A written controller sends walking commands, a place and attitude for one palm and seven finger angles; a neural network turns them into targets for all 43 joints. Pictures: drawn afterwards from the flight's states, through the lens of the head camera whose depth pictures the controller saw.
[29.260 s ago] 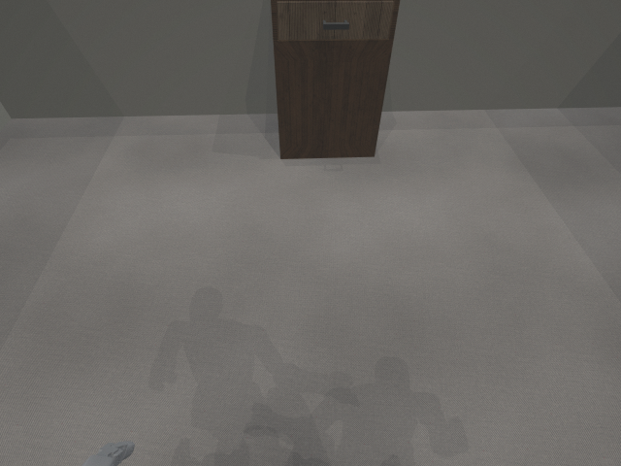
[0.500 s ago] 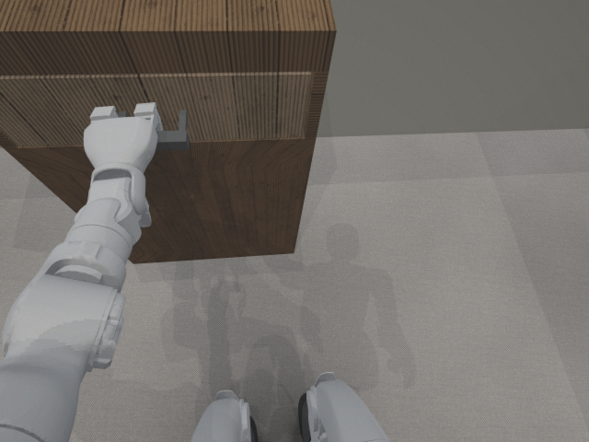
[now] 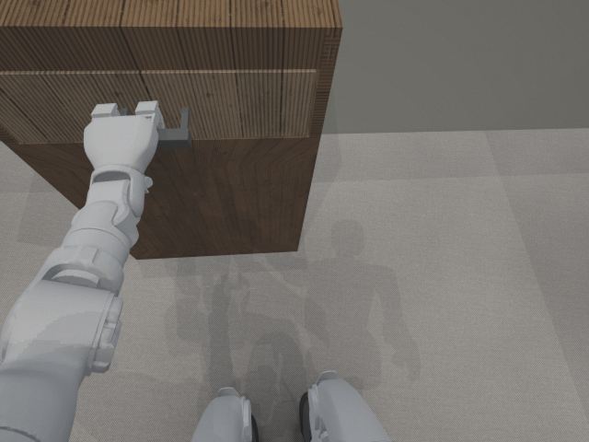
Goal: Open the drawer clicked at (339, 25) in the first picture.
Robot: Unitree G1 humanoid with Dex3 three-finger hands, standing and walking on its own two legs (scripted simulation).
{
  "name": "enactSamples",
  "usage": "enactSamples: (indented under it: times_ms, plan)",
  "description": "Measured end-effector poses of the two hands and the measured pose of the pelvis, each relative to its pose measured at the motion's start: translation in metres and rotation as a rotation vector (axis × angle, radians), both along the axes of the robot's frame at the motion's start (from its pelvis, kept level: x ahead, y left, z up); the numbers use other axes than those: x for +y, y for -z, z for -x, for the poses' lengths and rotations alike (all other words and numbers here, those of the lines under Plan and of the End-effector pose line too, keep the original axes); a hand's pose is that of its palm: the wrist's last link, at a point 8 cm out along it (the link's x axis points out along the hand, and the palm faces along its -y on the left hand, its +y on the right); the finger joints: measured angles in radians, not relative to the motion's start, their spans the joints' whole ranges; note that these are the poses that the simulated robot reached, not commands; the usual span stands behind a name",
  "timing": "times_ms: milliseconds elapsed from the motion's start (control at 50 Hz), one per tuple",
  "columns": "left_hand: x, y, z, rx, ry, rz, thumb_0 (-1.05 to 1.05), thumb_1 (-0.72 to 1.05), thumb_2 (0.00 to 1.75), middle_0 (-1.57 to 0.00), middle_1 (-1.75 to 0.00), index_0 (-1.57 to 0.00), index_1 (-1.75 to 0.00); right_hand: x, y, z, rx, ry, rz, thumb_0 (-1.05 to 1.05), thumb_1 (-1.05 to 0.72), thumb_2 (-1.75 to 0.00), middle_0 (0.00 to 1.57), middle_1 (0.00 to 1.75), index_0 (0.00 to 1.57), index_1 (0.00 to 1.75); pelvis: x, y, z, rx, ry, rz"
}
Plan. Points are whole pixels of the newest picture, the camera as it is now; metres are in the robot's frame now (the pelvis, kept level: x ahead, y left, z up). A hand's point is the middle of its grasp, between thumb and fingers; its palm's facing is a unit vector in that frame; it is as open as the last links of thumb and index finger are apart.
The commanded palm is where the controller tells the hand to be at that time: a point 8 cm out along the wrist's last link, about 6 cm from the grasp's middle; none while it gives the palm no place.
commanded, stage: close the thumb around the handle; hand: left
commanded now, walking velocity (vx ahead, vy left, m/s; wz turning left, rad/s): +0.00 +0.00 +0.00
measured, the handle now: (153, 127) +0.56 +0.16 +0.00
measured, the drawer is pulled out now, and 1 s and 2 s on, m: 0.00 0.05 0.18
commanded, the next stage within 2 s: pull the drawer open in 0.30 s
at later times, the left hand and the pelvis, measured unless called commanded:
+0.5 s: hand (135, 164) +0.51 +0.19 -0.02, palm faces -0.08 -0.02 -1.00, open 5.1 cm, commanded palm +0.49 +0.17 +0.03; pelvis +0.00 +0.01 +0.00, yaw -1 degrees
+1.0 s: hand (132, 197) +0.46 +0.19 -0.02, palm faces -0.06 -0.05 -1.00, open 5.2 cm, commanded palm +0.43 +0.18 +0.03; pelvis +0.02 +0.01 +0.02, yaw -1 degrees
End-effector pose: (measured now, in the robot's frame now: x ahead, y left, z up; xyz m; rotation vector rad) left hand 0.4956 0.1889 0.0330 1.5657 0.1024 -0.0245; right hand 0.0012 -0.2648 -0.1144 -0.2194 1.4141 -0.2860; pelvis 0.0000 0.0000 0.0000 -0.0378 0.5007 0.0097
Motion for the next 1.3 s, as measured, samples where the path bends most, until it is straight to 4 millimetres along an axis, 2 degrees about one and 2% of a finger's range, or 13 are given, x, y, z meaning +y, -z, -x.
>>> enactSamples:
  times_ms: [160,260,440,580,720,940,1040,1160,1300]
  plan:
    - [0.002,-0.002,-0.003,0.015,0.010,0.011,0.00,0.58,0.77,-0.38,-1.31,-0.38,-1.31,0.002,-0.002,0.006,0.002,0.004,0.006,0.00,-0.90,-0.90,0.20,0.30,0.20,0.30,0.002,0.000,0.001,-0.001,0.003,0.000]
    - [0.003,-0.001,-0.002,0.007,0.025,0.009,0.00,0.76,0.84,-0.39,-1.33,-0.40,-1.33,0.004,-0.001,0.013,0.017,0.013,0.009,0.00,-0.90,-0.90,0.20,0.30,0.20,0.30,0.004,0.002,0.002,0.002,0.006,0.002]
    - [0.003,0.000,-0.002,-0.006,0.025,0.019,0.00,0.80,0.87,-0.38,-1.34,-0.41,-1.34,0.010,-0.002,0.022,0.036,0.029,0.004,0.00,-0.90,-0.90,0.20,0.30,0.20,0.30,0.008,0.002,0.003,0.005,0.010,0.006]
    - [0.004,0.000,0.005,0.000,0.023,0.036,0.00,0.80,0.85,-0.37,-1.35,-0.41,-1.34,0.015,-0.005,0.019,0.035,0.045,-0.012,0.00,-0.90,-0.90,0.20,0.30,0.20,0.30,0.012,-0.003,-0.002,-0.009,0.023,0.006]
    - [0.005,0.000,0.024,0.003,0.031,0.048,0.00,0.81,0.84,-0.36,-1.35,-0.40,-1.35,0.020,-0.008,0.000,0.013,0.034,-0.035,0.00,-0.90,-0.90,0.20,0.30,0.20,0.30,0.014,-0.012,-0.012,-0.035,0.025,0.005]
    - [0.006,0.001,0.048,-0.021,0.034,0.046,0.00,0.81,0.85,-0.38,-1.35,-0.40,-1.35,0.017,-0.008,-0.053,-0.080,-0.022,-0.041,0.00,-0.90,-0.90,0.20,0.30,0.20,0.30,0.012,-0.017,-0.019,-0.063,0.017,0.001]
    - [0.006,0.001,0.059,-0.020,0.022,0.048,0.00,0.81,0.85,-0.38,-1.35,-0.39,-1.35,0.016,-0.010,-0.071,-0.118,-0.037,-0.048,0.00,-0.90,-0.90,0.20,0.30,0.20,0.30,0.010,-0.019,-0.020,-0.076,0.016,-0.003]
    - [0.006,0.001,0.074,-0.019,0.019,0.043,0.00,0.81,0.84,-0.38,-1.35,-0.38,-1.35,0.016,-0.012,-0.082,-0.144,-0.048,-0.056,0.00,-0.90,-0.90,0.20,0.30,0.20,0.30,0.007,-0.022,-0.020,-0.092,0.014,-0.007]
    - [0.006,0.001,0.090,-0.022,0.015,0.038,0.00,0.81,0.85,-0.38,-1.35,-0.38,-1.35,0.016,-0.011,-0.086,-0.153,-0.059,-0.065,0.00,-0.90,-0.90,0.20,0.30,0.20,0.30,0.004,-0.023,-0.018,-0.110,0.010,-0.011]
